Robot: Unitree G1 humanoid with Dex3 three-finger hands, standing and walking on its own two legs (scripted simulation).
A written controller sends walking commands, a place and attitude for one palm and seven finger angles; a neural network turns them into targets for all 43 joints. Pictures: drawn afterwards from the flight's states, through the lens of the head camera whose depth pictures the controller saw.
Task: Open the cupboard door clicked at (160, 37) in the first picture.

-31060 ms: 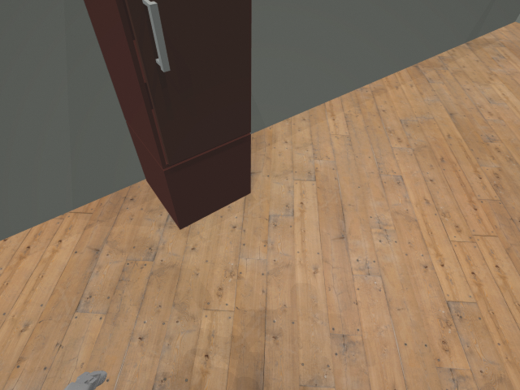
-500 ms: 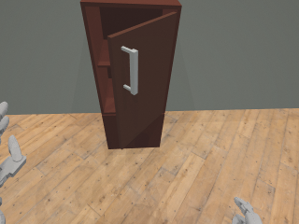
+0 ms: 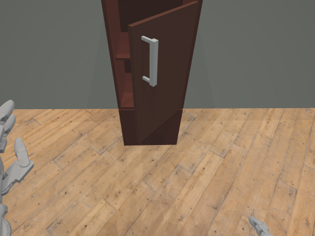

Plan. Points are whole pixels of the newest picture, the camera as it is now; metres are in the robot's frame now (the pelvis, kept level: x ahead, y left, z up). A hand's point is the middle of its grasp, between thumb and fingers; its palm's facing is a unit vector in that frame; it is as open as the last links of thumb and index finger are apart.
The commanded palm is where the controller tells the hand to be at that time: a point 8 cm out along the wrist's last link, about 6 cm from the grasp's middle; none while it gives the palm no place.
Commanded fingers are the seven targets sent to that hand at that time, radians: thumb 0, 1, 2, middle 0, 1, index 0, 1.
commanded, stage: stop stepping back and stand still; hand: left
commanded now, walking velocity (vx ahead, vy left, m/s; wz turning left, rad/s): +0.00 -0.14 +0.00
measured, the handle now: (149, 62) +0.64 +0.07 +0.13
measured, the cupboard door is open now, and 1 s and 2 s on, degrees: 47 47 47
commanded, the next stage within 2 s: let the arm hang, fingers relaxed in 0.14 s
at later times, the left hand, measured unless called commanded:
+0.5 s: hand out of the picture +0.10 +0.17 -0.15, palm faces +0.00 -0.98 -0.19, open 7.4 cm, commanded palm none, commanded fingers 0.00 0.90 0.90 -0.20 -0.30 -0.20 -0.30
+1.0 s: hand out of the picture -0.03 +0.21 -0.16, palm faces +0.04 -0.97 -0.24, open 7.4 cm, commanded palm none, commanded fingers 0.00 0.90 0.90 -0.20 -0.30 -0.20 -0.30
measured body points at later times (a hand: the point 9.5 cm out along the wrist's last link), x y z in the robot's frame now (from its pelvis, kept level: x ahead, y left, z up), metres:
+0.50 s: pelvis +0.00 +0.00 -0.01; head +0.02 +0.00 +0.44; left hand +0.10 +0.22 -0.13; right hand +0.10 -0.24 -0.14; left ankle -0.01 +0.13 -0.73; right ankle +0.02 -0.08 -0.73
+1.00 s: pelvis -0.01 +0.03 +0.01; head -0.01 +0.01 +0.46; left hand -0.03 +0.26 -0.14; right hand -0.03 -0.18 -0.16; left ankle -0.01 +0.13 -0.73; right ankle +0.02 -0.08 -0.73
